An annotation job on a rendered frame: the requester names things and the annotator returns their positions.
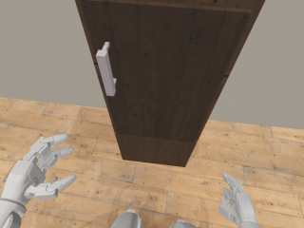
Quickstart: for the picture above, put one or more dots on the handle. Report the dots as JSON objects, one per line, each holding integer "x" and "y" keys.
{"x": 105, "y": 70}

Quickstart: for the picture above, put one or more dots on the cupboard door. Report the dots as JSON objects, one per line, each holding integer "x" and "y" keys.
{"x": 168, "y": 60}

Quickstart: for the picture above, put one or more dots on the robot left hand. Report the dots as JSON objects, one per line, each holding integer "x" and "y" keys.
{"x": 25, "y": 172}

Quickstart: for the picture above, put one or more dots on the robot left forearm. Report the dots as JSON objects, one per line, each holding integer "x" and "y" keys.
{"x": 11, "y": 213}

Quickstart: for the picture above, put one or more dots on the left robot thigh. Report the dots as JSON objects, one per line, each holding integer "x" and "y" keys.
{"x": 128, "y": 220}

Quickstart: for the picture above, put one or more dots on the robot right hand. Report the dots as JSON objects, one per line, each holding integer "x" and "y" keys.
{"x": 241, "y": 207}

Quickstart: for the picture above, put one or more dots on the robot left shin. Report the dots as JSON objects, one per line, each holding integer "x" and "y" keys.
{"x": 130, "y": 211}

